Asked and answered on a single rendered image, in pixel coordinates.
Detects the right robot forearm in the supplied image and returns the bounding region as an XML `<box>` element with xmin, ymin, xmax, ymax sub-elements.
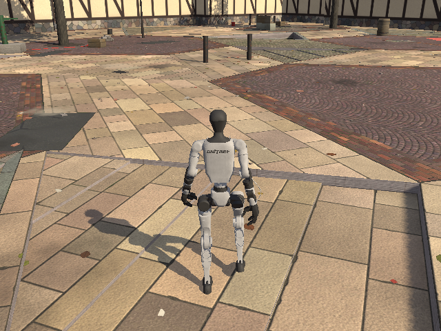
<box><xmin>243</xmin><ymin>168</ymin><xmax>257</xmax><ymax>205</ymax></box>

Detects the robot right upper arm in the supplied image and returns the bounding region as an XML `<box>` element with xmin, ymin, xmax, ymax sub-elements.
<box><xmin>233</xmin><ymin>139</ymin><xmax>249</xmax><ymax>179</ymax></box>

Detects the robot left upper arm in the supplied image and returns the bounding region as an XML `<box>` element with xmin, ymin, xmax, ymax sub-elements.
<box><xmin>187</xmin><ymin>139</ymin><xmax>205</xmax><ymax>177</ymax></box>

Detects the robot right hand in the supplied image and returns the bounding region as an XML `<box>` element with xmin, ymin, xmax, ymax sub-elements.
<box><xmin>243</xmin><ymin>204</ymin><xmax>259</xmax><ymax>225</ymax></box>

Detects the robot right thigh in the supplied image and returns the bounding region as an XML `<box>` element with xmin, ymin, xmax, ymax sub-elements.
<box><xmin>230</xmin><ymin>191</ymin><xmax>245</xmax><ymax>229</ymax></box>

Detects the robot left hand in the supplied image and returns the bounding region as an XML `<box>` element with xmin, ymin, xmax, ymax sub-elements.
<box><xmin>181</xmin><ymin>192</ymin><xmax>197</xmax><ymax>207</ymax></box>

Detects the robot left foot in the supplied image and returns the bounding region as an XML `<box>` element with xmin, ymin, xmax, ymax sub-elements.
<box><xmin>203</xmin><ymin>276</ymin><xmax>213</xmax><ymax>294</ymax></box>

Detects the left robot forearm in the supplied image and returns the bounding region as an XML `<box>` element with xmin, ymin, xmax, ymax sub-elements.
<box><xmin>182</xmin><ymin>166</ymin><xmax>194</xmax><ymax>194</ymax></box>

